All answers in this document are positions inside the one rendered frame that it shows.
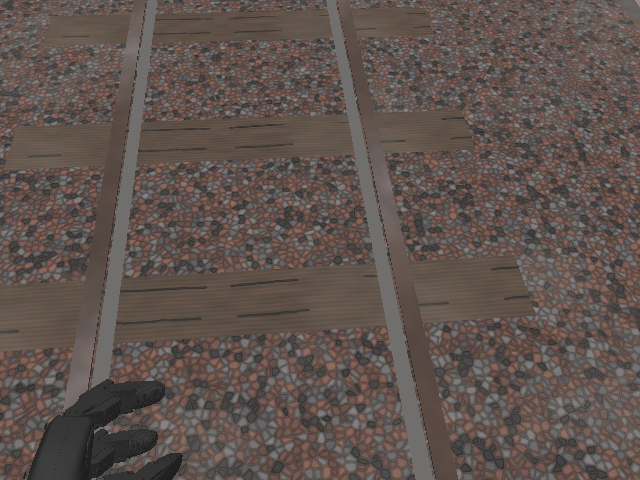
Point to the robot left hand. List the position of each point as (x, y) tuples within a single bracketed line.
[(69, 449)]

